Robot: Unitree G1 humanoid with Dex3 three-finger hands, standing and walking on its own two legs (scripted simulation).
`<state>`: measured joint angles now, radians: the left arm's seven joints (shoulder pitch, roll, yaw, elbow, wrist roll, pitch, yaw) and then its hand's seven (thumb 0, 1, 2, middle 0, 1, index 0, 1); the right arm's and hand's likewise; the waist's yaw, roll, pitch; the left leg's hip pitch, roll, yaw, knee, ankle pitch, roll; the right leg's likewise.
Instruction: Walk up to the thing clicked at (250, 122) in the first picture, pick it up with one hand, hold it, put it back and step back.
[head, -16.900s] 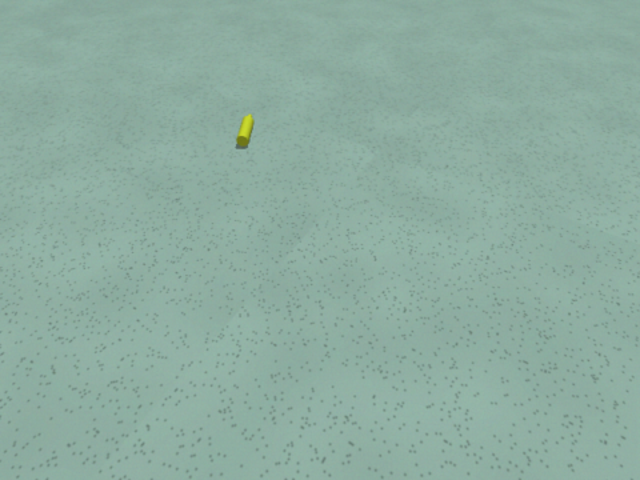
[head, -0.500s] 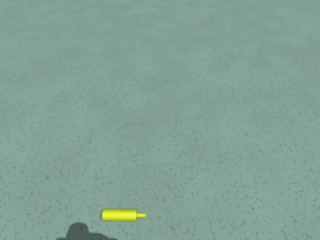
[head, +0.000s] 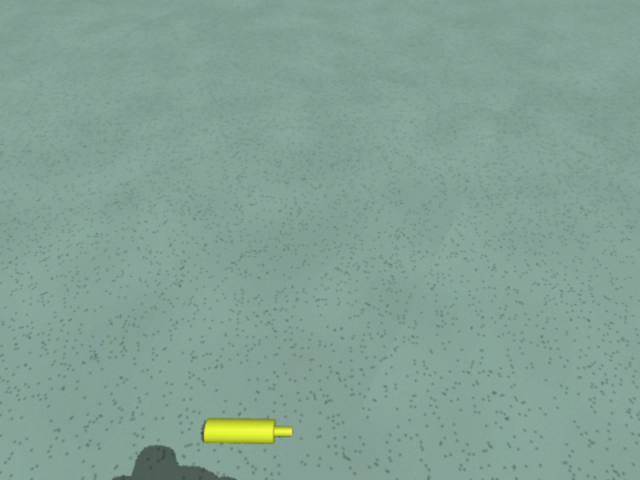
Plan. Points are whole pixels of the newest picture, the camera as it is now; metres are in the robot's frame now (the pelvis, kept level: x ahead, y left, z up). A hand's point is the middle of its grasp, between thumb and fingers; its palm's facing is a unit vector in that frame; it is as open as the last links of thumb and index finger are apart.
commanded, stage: stand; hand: left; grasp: from above
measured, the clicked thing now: (249, 430) +0.39 +0.22 -0.75
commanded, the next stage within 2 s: rise first in 0.42 s
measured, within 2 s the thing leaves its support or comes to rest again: neither
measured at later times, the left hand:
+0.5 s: hand out of the picture +0.07 +0.26 -0.16, palm faces -0.03 -0.94 -0.35, open 7.4 cm
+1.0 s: hand out of the picture +0.14 +0.26 -0.20, palm faces -0.09 -0.91 -0.41, open 12.9 cm
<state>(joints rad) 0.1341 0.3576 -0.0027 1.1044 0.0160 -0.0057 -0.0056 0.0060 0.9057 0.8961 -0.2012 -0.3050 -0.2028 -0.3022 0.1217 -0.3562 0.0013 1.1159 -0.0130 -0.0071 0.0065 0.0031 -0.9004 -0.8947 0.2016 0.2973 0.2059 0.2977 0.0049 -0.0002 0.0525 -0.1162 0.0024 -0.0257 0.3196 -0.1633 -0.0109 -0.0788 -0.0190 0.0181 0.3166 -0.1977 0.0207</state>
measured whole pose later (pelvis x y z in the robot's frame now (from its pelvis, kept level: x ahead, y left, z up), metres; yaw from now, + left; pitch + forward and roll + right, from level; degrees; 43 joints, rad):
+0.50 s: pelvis +0.00 +0.00 +0.00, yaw +0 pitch -2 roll +0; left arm 0.14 0.36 0.00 1.11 0.02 0.00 0.00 0.01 0.91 0.90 -0.20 -0.31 -0.20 -0.30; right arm 0.12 -0.35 0.00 1.12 -0.01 -0.01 0.01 0.00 -0.90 -0.89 0.20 0.30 0.21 0.30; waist 0.00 0.00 0.05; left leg -0.11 0.00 -0.02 0.32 -0.17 -0.01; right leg -0.08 -0.02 0.02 0.31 -0.20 0.02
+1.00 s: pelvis -0.01 +0.00 -0.06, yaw -1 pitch +12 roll -1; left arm 0.08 0.33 0.17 0.81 0.20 0.13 -0.02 0.00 -0.27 0.99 -0.06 -1.04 -0.07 -1.03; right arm 0.25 -0.25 -0.03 0.63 0.01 -0.07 -0.01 0.01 -0.92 -0.90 0.20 0.30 0.21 0.30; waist -0.03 0.00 -0.08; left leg -0.70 0.01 -0.03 0.90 -0.41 -0.01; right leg -0.66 0.00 0.02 0.88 -0.44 0.02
